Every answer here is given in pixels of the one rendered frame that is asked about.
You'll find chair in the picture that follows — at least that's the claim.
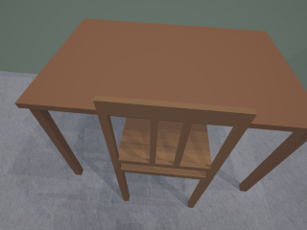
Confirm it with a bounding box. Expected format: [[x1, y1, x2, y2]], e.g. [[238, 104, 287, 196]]
[[93, 95, 257, 208]]

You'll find table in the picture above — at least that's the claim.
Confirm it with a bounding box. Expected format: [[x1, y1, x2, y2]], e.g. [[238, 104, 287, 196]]
[[15, 18, 307, 192]]

